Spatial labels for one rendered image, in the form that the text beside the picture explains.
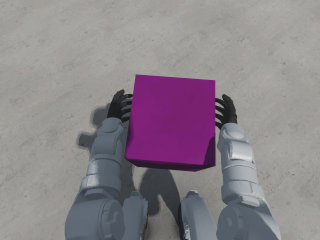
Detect robot right forearm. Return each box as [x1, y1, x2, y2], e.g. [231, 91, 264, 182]
[217, 122, 281, 237]

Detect right robot thigh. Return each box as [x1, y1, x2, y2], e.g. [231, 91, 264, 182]
[180, 195, 218, 240]

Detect left robot upper arm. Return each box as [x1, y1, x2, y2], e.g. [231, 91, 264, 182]
[65, 198, 126, 240]

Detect robot thigh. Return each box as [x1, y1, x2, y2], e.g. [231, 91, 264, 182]
[180, 195, 218, 240]
[121, 196, 148, 240]

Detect left robot hand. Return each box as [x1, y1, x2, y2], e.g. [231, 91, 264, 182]
[107, 89, 133, 123]

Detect right robot hand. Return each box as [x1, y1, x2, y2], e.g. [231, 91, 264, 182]
[215, 94, 238, 130]

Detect left robot thigh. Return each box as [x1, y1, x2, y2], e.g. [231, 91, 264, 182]
[121, 196, 148, 240]

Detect robot left forearm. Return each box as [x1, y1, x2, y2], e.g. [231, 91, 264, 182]
[64, 117, 125, 237]

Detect right robot upper arm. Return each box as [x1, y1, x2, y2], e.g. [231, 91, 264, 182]
[216, 204, 281, 240]

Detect carton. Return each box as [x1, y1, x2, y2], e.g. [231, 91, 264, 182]
[124, 74, 216, 172]

